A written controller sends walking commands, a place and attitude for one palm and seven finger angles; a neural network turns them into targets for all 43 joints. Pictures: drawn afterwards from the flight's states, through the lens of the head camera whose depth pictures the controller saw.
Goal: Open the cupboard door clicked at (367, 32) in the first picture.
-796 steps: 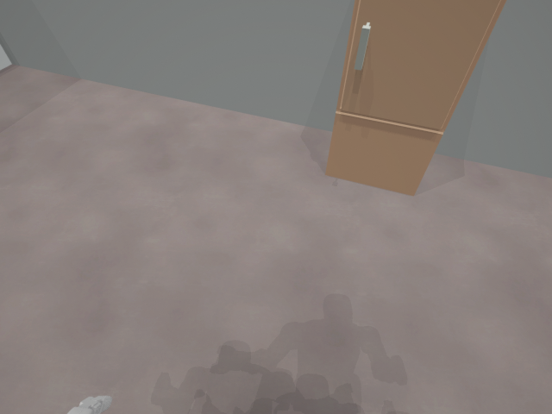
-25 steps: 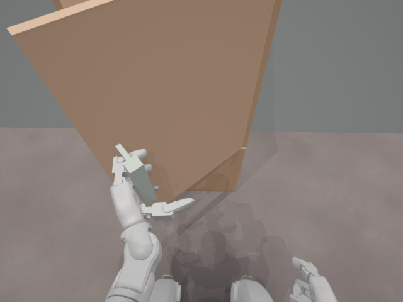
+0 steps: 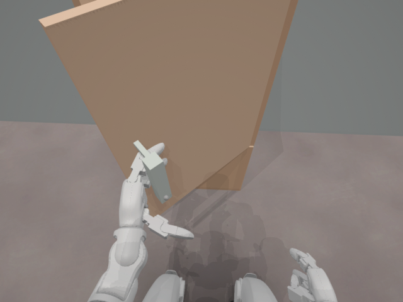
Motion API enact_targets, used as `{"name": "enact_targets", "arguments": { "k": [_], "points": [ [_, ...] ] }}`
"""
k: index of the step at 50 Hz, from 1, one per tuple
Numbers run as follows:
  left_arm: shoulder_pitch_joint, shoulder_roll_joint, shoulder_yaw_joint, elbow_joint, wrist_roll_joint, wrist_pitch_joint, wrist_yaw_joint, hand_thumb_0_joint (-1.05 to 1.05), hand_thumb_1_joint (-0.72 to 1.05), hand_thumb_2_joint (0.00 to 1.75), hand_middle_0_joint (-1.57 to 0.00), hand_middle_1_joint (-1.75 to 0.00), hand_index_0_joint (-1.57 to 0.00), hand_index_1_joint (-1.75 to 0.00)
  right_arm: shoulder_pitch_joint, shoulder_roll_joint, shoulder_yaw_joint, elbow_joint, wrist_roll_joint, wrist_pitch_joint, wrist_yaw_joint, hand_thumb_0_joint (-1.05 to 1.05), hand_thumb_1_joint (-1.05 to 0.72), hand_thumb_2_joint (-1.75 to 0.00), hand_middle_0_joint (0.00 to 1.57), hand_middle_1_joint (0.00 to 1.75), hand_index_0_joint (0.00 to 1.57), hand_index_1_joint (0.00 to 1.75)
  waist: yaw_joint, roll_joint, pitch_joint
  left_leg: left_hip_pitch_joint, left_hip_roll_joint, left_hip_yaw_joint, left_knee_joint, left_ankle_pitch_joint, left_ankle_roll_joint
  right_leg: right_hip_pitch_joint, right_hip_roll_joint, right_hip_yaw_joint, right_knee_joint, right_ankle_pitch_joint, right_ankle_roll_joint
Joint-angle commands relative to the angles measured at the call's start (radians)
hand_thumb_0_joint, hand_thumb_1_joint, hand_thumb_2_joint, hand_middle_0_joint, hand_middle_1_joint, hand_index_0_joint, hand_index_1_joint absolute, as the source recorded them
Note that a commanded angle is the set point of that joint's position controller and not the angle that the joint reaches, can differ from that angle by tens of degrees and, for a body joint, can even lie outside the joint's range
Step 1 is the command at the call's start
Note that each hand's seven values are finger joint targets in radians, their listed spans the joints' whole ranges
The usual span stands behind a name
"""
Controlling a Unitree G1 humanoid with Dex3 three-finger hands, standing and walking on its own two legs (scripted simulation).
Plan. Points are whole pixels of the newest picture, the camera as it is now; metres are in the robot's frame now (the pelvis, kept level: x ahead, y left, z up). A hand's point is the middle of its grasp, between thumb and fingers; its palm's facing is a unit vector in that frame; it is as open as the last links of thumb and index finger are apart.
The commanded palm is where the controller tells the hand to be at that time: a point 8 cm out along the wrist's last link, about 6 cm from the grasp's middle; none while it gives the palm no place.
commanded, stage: slide the hand sideways off the handle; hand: left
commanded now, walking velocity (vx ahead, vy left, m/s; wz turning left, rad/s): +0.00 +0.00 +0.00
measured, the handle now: (152, 172) +0.35 +0.13 +0.04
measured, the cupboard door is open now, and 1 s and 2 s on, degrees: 43 43 43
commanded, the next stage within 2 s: draw the hand back to the body in 1.06 s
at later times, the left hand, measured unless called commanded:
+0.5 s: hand (157, 214) +0.27 +0.10 +0.04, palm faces -0.05 -1.00 -0.02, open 16.1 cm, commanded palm +0.24 +0.17 +0.04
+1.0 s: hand (122, 237) +0.23 +0.16 +0.03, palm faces +0.01 -1.00 -0.04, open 16.3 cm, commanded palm +0.20 +0.22 +0.04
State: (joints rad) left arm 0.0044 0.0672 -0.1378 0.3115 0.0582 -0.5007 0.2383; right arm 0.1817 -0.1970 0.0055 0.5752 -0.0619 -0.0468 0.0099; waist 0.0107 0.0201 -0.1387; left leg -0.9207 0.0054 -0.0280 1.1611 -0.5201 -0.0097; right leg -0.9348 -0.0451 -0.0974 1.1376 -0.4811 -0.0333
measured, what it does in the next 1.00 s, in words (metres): stands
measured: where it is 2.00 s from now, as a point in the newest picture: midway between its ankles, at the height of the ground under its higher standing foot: outside the picture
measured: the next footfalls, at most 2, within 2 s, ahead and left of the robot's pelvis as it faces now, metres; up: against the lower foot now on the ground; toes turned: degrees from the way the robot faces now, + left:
none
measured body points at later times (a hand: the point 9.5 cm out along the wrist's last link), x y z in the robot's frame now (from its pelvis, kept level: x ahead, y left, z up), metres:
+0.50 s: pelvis +0.01 +0.01 -0.01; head +0.08 +0.01 +0.44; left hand +0.27 +0.16 +0.04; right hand +0.18 -0.21 -0.10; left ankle +0.02 +0.12 -0.65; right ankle +0.04 -0.11 -0.65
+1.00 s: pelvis +0.02 +0.00 -0.02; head +0.10 +0.00 +0.43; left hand +0.22 +0.21 +0.04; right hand +0.21 -0.23 -0.10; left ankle +0.02 +0.12 -0.65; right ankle +0.04 -0.11 -0.65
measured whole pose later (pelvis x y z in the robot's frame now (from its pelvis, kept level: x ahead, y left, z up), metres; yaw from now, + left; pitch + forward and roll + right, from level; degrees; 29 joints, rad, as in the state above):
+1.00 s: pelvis +0.02 +0.00 -0.02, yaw -1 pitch +18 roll -2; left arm 0.50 0.18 0.07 -0.13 -0.20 -0.43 -0.16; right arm 0.21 -0.21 0.00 0.44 0.00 -0.07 -0.04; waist 0.01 0.02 -0.17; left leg -0.98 0.03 -0.04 1.26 -0.60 -0.02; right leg -0.99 -0.02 -0.10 1.22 -0.55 -0.04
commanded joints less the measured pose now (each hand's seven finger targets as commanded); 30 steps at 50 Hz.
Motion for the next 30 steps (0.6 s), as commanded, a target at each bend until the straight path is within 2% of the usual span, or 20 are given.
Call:
{"name": "enact_targets", "arguments": {
  "k": [1,3,4,6,8,9,10,11,13,14,17,19,20,21,22,25,27,28,30],
  "points": [
    [-0.235,-0.063,-0.1,-0.277,-0.139,-0.03,-0.277,0.0,-0.5,0.3,-0.15,-0.3,-0.15,-0.3,-0.013,-0.127,-0.039,-0.175,0.056,-0.057,-0.03,0.0,-0.9,-0.9,0.2,0.3,0.2,0.3,-0.07,-0.038,-0.275,0.162,-0.027,-0.012,-0.176,0.108,0.03,0.215,0.031,0.062,-0.202,0.124,-0.003],
    [-0.161,-0.056,-0.052,-0.298,-0.181,0.001,-0.267,0.0,-0.5,0.3,-0.15,-0.3,-0.15,-0.3,-0.02,-0.132,-0.039,-0.195,0.062,-0.061,-0.031,0.0,-0.9,-0.9,0.2,0.3,0.2,0.3,-0.045,-0.056,-0.281,0.157,-0.028,-0.014,-0.185,0.11,0.027,0.212,0.034,0.048,-0.191,0.106,0.0],
    [-0.127,-0.029,-0.018,-0.319,-0.182,0.007,-0.247,0.0,-0.5,0.3,-0.15,-0.3,-0.15,-0.3,-0.025,-0.133,-0.036,-0.205,0.061,-0.063,-0.027,0.0,-0.9,-0.9,0.2,0.3,0.2,0.3,-0.022,-0.027,-0.286,0.155,-0.031,-0.019,-0.193,0.13,0.024,0.218,0.034,0.04,-0.172,0.113,-0.007],
    [-0.055,-0.024,-0.005,-0.335,-0.154,0.012,-0.201,0.0,-0.5,0.3,-0.15,-0.3,-0.15,-0.3,-0.019,-0.13,-0.038,-0.217,0.053,-0.06,-0.014,0.0,-0.9,-0.9,0.2,0.3,0.2,0.3,-0.015,-0.047,-0.275,0.155,-0.027,-0.017,-0.189,0.151,0.019,0.193,0.035,0.028,-0.151,0.128,-0.005],
    [-0.009,-0.032,-0.021,-0.354,-0.117,0.009,-0.166,0.0,-0.5,0.3,-0.15,-0.3,-0.15,-0.3,-0.016,-0.129,-0.039,-0.235,0.047,-0.054,-0.001,0.0,-0.9,-0.9,0.2,0.3,0.2,0.3,-0.017,-0.068,-0.247,0.132,-0.025,-0.014,-0.184,0.135,0.019,0.177,0.035,0.029,-0.144,0.11,-0.004],
    [0.006,0.0,0.0,-0.353,-0.097,0.008,-0.15,0.0,-0.5,0.3,-0.15,-0.3,-0.15,-0.3,-0.013,-0.133,-0.04,-0.242,0.044,-0.05,0.001,0.0,-0.9,-0.9,0.2,0.3,0.2,0.3,-0.01,-0.075,-0.247,0.111,-0.025,-0.018,-0.182,0.127,0.021,0.181,0.036,0.032,-0.138,0.095,-0.006],
    [-0.01,0.004,-0.002,-0.378,-0.083,0.003,-0.14,0.0,-0.5,0.3,-0.15,-0.3,-0.15,-0.3,-0.021,-0.13,-0.043,-0.249,0.042,-0.047,0.003,0.0,-0.9,-0.9,0.2,0.3,0.2,0.3,-0.015,-0.059,-0.249,0.11,-0.025,-0.011,-0.174,0.113,0.021,0.168,0.034,0.04,-0.136,0.085,-0.005],
    [-0.005,0.013,0.007,-0.39,-0.075,-0.001,-0.133,0.0,-0.5,0.3,-0.15,-0.3,-0.15,-0.3,-0.013,-0.128,-0.042,-0.249,0.039,-0.044,0.005,0.0,-0.9,-0.9,0.2,0.3,0.2,0.3,-0.013,-0.048,-0.25,0.108,-0.026,-0.008,-0.172,0.108,0.02,0.171,0.034,0.043,-0.136,0.083,-0.006],
    [0.036,0.033,0.037,-0.383,-0.074,0.003,-0.127,0.0,-0.5,0.3,-0.15,-0.3,-0.15,-0.3,-0.014,-0.127,-0.04,-0.259,0.041,-0.035,0.003,0.0,-0.9,-0.9,0.2,0.3,0.2,0.3,-0.008,-0.064,-0.233,0.084,-0.028,-0.001,-0.169,0.075,0.021,0.172,0.038,0.051,-0.146,0.053,-0.005],
    [0.042,0.065,0.069,-0.392,-0.074,0.005,-0.125,0.0,-0.5,0.3,-0.15,-0.3,-0.15,-0.3,-0.013,-0.129,-0.041,-0.265,0.041,-0.03,-0.001,0.0,-0.9,-0.9,0.2,0.3,0.2,0.3,0.001,-0.063,-0.24,0.076,-0.028,-0.004,-0.173,0.079,0.022,0.187,0.038,0.052,-0.146,0.05,-0.007],
    [0.092,0.05,0.067,-0.428,-0.096,0.01,-0.141,0.0,-0.5,0.3,-0.15,-0.3,-0.15,-0.3,-0.01,-0.122,-0.039,-0.271,0.045,-0.027,-0.005,0.0,-0.9,-0.9,0.2,0.3,0.2,0.3,0.001,-0.03,-0.248,0.089,-0.03,0.008,-0.166,0.102,0.019,0.198,0.041,0.055,-0.145,0.086,-0.005],
    [0.137,0.067,0.094,-0.446,-0.114,0.016,-0.154,0.0,-0.5,0.3,-0.15,-0.3,-0.15,-0.3,-0.01,-0.124,-0.039,-0.276,0.049,-0.025,-0.01,0.0,-0.9,-0.9,0.2,0.3,0.2,0.3,0.007,-0.05,-0.261,0.088,-0.028,0.002,-0.168,0.128,0.02,0.221,0.045,0.051,-0.141,0.109,-0.007],
    [0.144,0.047,0.077,-0.451,-0.125,0.021,-0.163,0.0,-0.5,0.3,-0.15,-0.3,-0.15,-0.3,-0.013,-0.122,-0.037,-0.278,0.049,-0.026,-0.012,0.0,-0.9,-0.9,0.2,0.3,0.2,0.3,0.0,-0.048,-0.257,0.087,-0.029,0.007,-0.163,0.13,0.021,0.222,0.044,0.053,-0.144,0.121,-0.003],
    [0.14,0.067,0.096,-0.467,-0.129,0.02,-0.167,0.0,-0.5,0.3,-0.15,-0.3,-0.15,-0.3,-0.007,-0.123,-0.039,-0.271,0.051,-0.027,-0.015,0.0,-0.9,-0.9,0.2,0.3,0.2,0.3,-0.005,-0.047,-0.261,0.089,-0.027,0.006,-0.157,0.139,0.02,0.22,0.045,0.054,-0.139,0.135,-0.002],
    [0.16,0.056,0.085,-0.476,-0.135,0.021,-0.176,0.0,-0.5,0.3,-0.15,-0.3,-0.15,-0.3,-0.005,-0.122,-0.038,-0.274,0.05,-0.029,-0.016,0.0,-0.9,-0.9,0.2,0.3,0.2,0.3,-0.006,-0.05,-0.254,0.085,-0.029,0.008,-0.155,0.145,0.02,0.226,0.044,0.054,-0.141,0.146,0.0],
    [0.227,0.073,0.1,-0.512,-0.148,0.013,-0.202,0.0,-0.5,0.3,-0.15,-0.3,-0.15,-0.3,-0.001,-0.124,-0.041,-0.276,0.052,-0.038,-0.02,0.0,-0.9,-0.9,0.2,0.3,0.2,0.3,-0.007,-0.049,-0.273,0.09,-0.027,0.006,-0.142,0.183,0.022,0.231,0.046,0.053,-0.129,0.192,0.001],
    [0.255,0.075,0.094,-0.522,-0.152,0.01,-0.224,0.0,-0.5,0.3,-0.15,-0.3,-0.15,-0.3,0.004,-0.125,-0.041,-0.278,0.052,-0.04,-0.022,0.0,-0.9,-0.9,0.2,0.3,0.2,0.3,-0.016,-0.044,-0.247,0.077,-0.028,0.007,-0.135,0.174,0.021,0.222,0.045,0.055,-0.13,0.191,0.003],
    [0.246,0.089,0.104,-0.543,-0.154,0.004,-0.235,0.0,-0.5,0.3,-0.15,-0.3,-0.15,-0.3,0.006,-0.128,-0.044,-0.275,0.053,-0.044,-0.024,0.0,-0.9,-0.9,0.2,0.3,0.2,0.3,-0.021,-0.039,-0.255,0.079,-0.027,0.006,-0.128,0.171,0.021,0.21,0.045,0.055,-0.126,0.187,0.003],
    [0.288,0.113,0.128,-0.545,-0.163,-0.002,-0.255,0.0,-0.5,0.3,-0.15,-0.3,-0.15,-0.3,0.007,-0.13,-0.046,-0.275,0.053,-0.051,-0.03,0.0,-0.9,-0.9,0.2,0.3,0.2,0.3,-0.018,-0.05,-0.246,0.064,-0.027,0.003,-0.118,0.171,0.023,0.209,0.046,0.06,-0.124,0.187,0.003]
  ]
}}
